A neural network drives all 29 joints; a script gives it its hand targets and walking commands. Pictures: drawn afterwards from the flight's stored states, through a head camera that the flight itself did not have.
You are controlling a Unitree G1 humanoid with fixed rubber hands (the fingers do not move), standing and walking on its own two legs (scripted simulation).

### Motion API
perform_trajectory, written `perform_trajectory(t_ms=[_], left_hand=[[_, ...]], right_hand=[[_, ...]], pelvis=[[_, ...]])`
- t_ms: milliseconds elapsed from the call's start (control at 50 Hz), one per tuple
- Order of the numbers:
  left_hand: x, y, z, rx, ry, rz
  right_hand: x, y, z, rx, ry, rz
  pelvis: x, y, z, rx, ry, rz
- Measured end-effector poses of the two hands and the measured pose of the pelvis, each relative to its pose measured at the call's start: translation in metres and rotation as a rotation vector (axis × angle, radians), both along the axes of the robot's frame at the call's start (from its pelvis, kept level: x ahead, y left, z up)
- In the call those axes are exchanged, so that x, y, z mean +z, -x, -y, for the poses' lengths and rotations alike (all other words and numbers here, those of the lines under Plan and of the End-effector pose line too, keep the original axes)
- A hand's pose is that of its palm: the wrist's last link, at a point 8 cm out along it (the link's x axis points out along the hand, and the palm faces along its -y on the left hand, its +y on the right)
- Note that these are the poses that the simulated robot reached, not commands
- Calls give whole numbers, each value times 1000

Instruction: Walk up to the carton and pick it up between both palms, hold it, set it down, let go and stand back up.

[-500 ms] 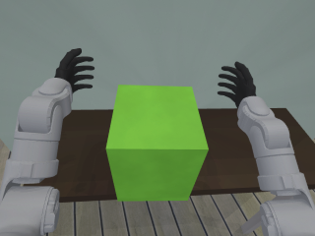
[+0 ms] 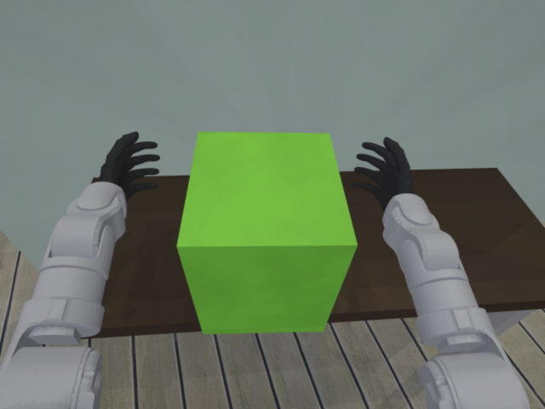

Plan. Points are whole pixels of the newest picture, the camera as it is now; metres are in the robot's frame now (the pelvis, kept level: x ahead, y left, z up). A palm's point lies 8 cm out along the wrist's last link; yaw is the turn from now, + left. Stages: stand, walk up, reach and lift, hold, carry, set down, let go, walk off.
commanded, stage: reach and lift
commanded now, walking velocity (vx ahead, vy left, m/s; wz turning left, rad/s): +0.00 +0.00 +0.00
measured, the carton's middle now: (264, 236) +0.37 +0.01 +0.05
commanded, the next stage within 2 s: none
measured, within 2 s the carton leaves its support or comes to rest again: leaves its support in 1.96 s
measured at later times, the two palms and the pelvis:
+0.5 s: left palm (136, 204) +0.39 +0.19 +0.11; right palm (385, 209) +0.38 -0.18 +0.11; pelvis +0.01 +0.01 +0.00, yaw +0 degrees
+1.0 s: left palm (160, 206) +0.39 +0.16 +0.11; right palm (363, 213) +0.38 -0.14 +0.10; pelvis +0.01 +0.01 +0.00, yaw +0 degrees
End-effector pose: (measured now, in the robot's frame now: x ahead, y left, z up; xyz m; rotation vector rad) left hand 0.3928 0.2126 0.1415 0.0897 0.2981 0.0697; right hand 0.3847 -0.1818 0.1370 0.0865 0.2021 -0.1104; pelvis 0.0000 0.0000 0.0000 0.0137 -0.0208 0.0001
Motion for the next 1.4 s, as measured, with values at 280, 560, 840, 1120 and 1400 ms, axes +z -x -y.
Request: perform_trajectory(t_ms=[280,560,840,1120,1400], left_hand=[[-35,2,15,-11,52,22],[-34,4,25,-21,78,40],[-36,5,52,-27,121,34],[-34,6,55,-20,104,36],[-35,3,54,-42,56,78]], right_hand=[[-32,4,-4,-36,14,35],[-31,5,-12,-41,-4,48],[-33,7,-41,-49,-26,55],[-34,8,-40,-65,-27,54],[-30,9,-46,-55,16,80]], pelvis=[[1,-7,-5,0,7,-15],[1,-7,-5,0,7,-15],[1,-6,-5,0,7,-15],[1,-6,-5,0,7,-14],[1,-5,-5,0,7,-14]])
